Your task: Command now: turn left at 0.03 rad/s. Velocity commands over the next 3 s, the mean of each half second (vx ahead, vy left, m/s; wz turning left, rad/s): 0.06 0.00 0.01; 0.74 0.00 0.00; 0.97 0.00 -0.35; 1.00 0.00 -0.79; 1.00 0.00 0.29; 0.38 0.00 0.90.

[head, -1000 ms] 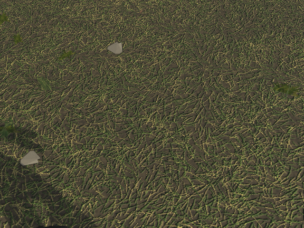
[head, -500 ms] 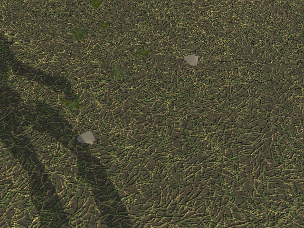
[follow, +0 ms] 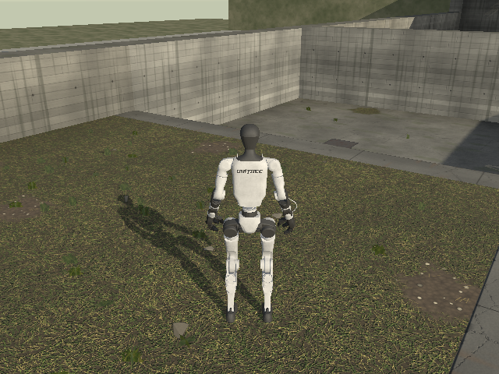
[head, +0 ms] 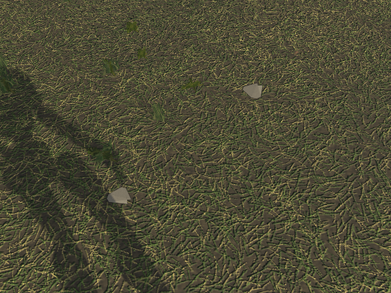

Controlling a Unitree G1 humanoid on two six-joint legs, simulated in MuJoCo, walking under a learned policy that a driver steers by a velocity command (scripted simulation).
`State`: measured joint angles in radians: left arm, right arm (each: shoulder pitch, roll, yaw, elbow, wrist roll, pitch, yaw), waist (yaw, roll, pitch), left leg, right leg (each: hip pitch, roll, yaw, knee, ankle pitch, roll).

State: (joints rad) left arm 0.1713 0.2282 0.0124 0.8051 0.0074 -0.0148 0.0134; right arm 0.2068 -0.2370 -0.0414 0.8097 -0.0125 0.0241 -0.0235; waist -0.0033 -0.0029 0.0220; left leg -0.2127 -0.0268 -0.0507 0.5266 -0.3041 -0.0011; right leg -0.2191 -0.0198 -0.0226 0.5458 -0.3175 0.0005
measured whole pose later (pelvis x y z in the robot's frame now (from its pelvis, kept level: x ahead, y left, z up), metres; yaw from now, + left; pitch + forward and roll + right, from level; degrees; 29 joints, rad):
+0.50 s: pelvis +0.01 -0.01 +0.00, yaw +0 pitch -1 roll +0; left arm 0.26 0.25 0.03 0.98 -0.02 -0.04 0.03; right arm 0.23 -0.23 -0.06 1.00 0.03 0.00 -0.03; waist 0.01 -0.01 0.00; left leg -0.29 0.00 -0.01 0.78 -0.46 0.02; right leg -0.17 0.00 -0.03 0.49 -0.33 -0.05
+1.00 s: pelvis +0.22 +0.07 +0.01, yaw -1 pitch +2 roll +0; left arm 0.08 0.25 0.02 0.75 -0.02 -0.09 -0.03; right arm 0.52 -0.16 0.00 1.06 0.00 -0.12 0.01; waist -0.09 -0.04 -0.05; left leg 0.06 -0.02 0.06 0.22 -0.32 0.03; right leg -0.84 -0.12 0.00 0.96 0.06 -0.03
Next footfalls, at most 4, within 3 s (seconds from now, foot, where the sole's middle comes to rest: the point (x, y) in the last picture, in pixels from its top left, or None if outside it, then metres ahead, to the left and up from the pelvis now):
0.72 left None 0.13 0.17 -0.77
1.20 right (221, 260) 0.63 -0.06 -0.77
1.64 left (175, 168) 1.04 0.12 -0.77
2.12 right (279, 134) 1.24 -0.36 -0.77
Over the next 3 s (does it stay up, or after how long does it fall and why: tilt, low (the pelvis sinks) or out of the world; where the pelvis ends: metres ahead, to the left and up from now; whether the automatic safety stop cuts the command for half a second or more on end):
stays up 1.66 -0.50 0.00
